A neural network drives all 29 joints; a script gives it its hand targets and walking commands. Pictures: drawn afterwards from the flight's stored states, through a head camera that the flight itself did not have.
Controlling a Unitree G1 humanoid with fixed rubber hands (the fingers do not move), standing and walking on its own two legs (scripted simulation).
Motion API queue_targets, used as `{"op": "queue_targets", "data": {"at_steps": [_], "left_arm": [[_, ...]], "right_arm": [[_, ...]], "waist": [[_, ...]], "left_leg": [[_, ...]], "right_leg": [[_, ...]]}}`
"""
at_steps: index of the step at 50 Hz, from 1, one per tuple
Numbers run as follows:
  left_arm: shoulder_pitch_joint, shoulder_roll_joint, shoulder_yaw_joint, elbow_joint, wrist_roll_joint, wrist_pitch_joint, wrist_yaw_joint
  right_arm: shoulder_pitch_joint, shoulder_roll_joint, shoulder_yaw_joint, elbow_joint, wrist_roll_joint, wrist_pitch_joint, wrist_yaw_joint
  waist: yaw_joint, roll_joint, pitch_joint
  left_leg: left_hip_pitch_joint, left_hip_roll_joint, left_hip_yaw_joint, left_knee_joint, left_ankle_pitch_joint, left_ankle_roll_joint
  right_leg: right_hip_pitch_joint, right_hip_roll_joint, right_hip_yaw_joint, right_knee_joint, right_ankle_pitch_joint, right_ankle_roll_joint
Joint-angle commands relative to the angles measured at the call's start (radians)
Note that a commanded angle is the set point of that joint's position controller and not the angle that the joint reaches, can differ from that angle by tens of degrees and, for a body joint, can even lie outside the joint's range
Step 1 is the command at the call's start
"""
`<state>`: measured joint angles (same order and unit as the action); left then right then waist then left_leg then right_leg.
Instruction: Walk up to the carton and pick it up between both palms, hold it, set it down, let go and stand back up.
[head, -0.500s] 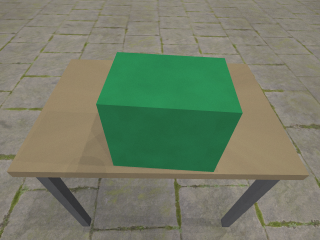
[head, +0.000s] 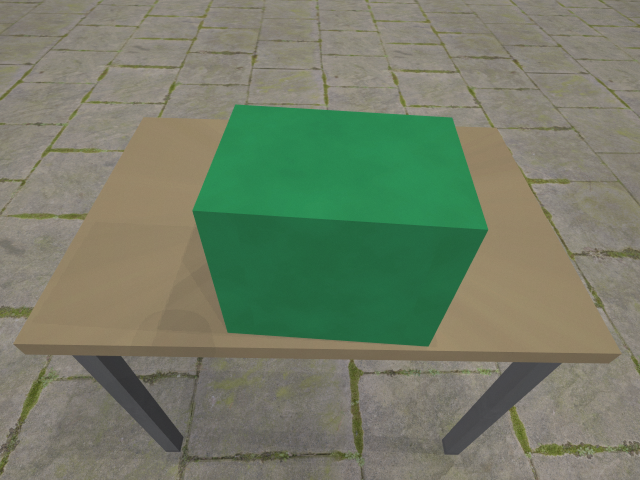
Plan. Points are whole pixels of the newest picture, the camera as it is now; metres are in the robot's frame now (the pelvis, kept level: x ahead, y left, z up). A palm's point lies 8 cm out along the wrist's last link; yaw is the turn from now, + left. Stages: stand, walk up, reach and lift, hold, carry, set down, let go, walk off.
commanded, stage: stand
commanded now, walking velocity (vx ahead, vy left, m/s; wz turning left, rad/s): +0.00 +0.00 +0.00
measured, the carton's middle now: (335, 229) +0.44 -0.03 +0.07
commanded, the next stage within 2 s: none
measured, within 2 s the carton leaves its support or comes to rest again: neither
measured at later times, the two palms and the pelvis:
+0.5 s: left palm out of the picture +0.03 +0.26 -0.12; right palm out of the picture +0.04 -0.26 -0.12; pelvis +0.01 +0.00 +0.00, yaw +0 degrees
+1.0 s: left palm out of the picture +0.02 +0.26 -0.12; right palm out of the picture +0.04 -0.26 -0.12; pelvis +0.01 +0.00 +0.00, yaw +0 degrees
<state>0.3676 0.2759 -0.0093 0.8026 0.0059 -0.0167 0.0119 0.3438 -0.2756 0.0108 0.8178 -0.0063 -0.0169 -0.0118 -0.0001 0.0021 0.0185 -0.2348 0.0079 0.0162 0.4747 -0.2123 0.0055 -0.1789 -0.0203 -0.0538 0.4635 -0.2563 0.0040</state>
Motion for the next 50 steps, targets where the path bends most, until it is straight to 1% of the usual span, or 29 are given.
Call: {"op": "queue_targets", "data": {"at_steps": [1,50], "left_arm": [[0.046,0.120,0.029,-0.036,0.000,-0.010,0.005],[0.059,0.089,0.023,0.071,-0.002,-0.004,0.017]], "right_arm": [[0.039,-0.121,-0.032,-0.041,0.000,-0.011,-0.005],[0.049,-0.090,-0.027,0.058,0.004,-0.007,-0.019]], "waist": [[0.000,0.003,0.044],[0.000,0.002,0.051]], "left_leg": [[-0.012,0.090,-0.114,-0.098,0.031,0.019],[0.008,0.090,-0.108,-0.120,0.076,0.014]], "right_leg": [[-0.046,-0.085,0.109,-0.101,0.025,-0.022],[-0.014,-0.092,0.095,-0.123,0.067,-0.018]]}}
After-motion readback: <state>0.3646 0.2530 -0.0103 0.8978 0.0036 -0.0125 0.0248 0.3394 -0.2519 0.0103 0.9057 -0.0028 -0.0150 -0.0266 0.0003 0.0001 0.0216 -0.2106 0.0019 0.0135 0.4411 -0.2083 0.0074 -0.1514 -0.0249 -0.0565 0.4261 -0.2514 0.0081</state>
